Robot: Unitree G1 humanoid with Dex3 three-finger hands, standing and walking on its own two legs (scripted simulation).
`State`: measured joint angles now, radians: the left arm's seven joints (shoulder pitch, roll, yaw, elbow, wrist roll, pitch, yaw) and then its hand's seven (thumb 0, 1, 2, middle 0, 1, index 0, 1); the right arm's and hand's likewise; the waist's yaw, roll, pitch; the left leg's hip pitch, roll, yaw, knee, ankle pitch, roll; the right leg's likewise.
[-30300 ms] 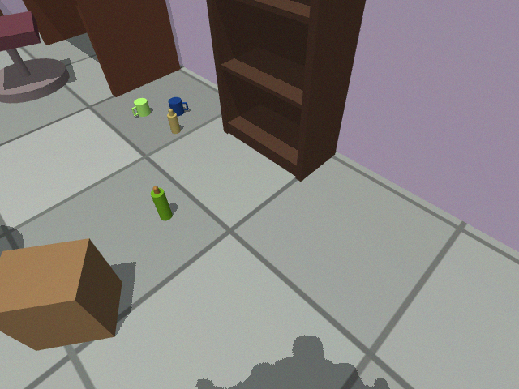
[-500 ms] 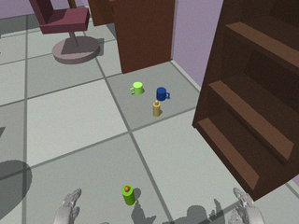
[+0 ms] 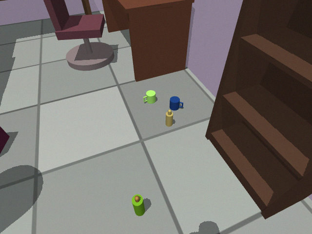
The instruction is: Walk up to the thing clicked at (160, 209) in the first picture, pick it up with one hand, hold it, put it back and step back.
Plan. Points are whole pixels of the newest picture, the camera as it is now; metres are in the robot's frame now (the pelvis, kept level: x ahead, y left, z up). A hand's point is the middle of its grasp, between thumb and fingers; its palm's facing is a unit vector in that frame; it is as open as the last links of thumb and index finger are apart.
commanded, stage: stand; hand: left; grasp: from the side
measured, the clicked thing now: (138, 204) +0.42 +0.14 -0.65
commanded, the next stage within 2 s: step back in 1.72 s
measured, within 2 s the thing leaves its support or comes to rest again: neither
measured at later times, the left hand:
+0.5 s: hand out of the picture +0.03 +0.24 -0.14, palm faces +0.01 -0.93 -0.36, open 7.4 cm
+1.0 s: hand out of the picture +0.06 +0.24 -0.13, palm faces +0.00 -0.94 -0.35, open 7.4 cm
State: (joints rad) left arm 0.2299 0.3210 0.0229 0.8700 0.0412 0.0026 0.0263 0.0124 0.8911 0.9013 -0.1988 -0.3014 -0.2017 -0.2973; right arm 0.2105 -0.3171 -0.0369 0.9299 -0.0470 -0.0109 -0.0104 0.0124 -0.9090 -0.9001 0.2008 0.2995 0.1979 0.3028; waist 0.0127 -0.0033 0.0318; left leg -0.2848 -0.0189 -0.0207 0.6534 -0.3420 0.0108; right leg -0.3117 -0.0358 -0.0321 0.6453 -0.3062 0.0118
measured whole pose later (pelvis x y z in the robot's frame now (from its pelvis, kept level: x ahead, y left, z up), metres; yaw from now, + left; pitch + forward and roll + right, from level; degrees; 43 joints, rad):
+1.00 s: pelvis +0.00 -0.01 +0.02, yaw +0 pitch -3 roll +0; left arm 0.11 0.32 0.01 1.18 0.02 -0.01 0.01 0.01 0.90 0.90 -0.20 -0.30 -0.20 -0.30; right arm 0.14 -0.33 0.00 1.15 -0.02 -0.01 0.00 0.01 -0.91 -0.90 0.20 0.30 0.20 0.30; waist 0.01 0.02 0.06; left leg -0.12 0.00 -0.03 0.35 -0.18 -0.01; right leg -0.15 -0.02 -0.05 0.35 -0.16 0.00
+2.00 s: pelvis -0.03 +0.02 +0.00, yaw +0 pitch +0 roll +0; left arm 0.03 0.39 0.06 0.97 0.03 0.04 0.02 0.01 0.90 0.90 -0.20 -0.30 -0.20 -0.30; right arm 0.12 -0.41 -0.05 0.98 0.00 0.04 0.02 0.01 -0.91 -0.90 0.20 0.30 0.20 0.30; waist -0.02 -0.02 0.16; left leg -0.28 -0.03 -0.02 0.69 -0.33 0.03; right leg -0.34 -0.07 -0.02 0.56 -0.21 0.03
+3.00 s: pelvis -0.24 +0.06 +0.01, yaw -4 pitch -2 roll -1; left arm 0.17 0.40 0.10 0.79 0.02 0.08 0.00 0.01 0.90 0.90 -0.20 -0.30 -0.20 -0.30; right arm 0.16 -0.35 -0.04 0.85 -0.04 0.01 -0.01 0.01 -0.90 -0.90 0.21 0.30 0.20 0.30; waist 0.01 -0.05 0.16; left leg -0.28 0.02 -0.03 0.56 -0.24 0.00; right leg -0.47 0.13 0.18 1.21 -0.47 0.00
